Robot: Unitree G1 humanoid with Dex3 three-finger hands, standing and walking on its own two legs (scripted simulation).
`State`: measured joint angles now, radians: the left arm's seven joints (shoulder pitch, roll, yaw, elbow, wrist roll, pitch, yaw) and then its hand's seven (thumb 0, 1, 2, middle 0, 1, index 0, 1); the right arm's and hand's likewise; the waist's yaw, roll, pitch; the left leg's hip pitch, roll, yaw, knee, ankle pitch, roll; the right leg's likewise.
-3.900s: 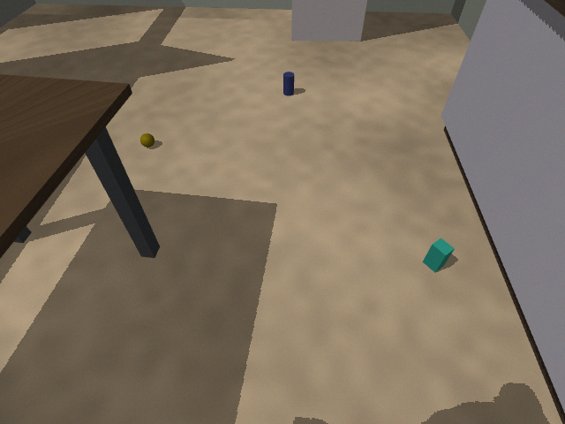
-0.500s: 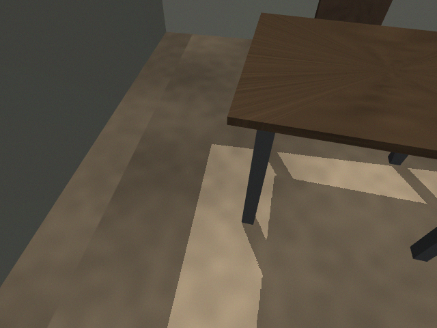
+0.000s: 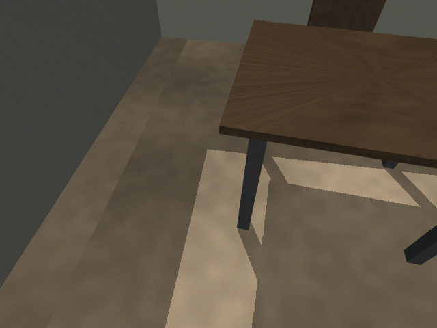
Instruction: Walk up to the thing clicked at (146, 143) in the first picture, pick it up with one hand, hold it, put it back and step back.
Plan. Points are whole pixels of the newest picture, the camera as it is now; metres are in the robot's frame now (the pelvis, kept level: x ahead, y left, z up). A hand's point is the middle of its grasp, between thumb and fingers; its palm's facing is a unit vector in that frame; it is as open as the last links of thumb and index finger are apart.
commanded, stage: stand
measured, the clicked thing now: out of the picture +0.76 -1.66 -0.74
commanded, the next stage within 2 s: none
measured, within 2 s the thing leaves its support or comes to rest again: neither
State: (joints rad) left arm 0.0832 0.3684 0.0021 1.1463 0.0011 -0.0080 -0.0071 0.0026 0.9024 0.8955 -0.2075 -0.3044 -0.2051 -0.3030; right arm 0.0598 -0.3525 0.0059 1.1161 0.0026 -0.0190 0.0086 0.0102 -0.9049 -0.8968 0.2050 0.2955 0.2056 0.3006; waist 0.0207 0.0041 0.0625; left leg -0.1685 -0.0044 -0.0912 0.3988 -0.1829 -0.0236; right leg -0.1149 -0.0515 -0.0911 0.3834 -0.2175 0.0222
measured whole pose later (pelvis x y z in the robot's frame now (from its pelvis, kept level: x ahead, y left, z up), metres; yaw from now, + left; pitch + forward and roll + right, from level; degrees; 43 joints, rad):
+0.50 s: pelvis -0.01 -0.02 +0.00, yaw -1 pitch -3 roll +0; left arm 0.09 0.35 0.01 1.16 0.01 -0.01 -0.01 0.00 0.90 0.90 -0.21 -0.30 -0.21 -0.30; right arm 0.10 -0.36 0.00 1.16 -0.01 0.00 0.01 0.01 -0.91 -0.90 0.20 0.30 0.20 0.30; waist 0.01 0.02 0.04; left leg -0.14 0.03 -0.08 0.34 -0.15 -0.05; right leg -0.10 -0.02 -0.08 0.34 -0.18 0.00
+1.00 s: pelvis +0.01 -0.01 +0.00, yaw -2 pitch -2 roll +0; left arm 0.10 0.35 0.01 1.15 0.01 0.00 -0.01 0.00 0.90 0.90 -0.21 -0.30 -0.21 -0.30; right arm 0.10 -0.35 0.01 1.16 0.00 -0.01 0.01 0.01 -0.91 -0.90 0.20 0.30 0.21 0.30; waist 0.01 0.01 0.04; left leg -0.14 0.02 -0.07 0.33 -0.16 -0.04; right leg -0.11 -0.03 -0.07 0.33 -0.20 0.01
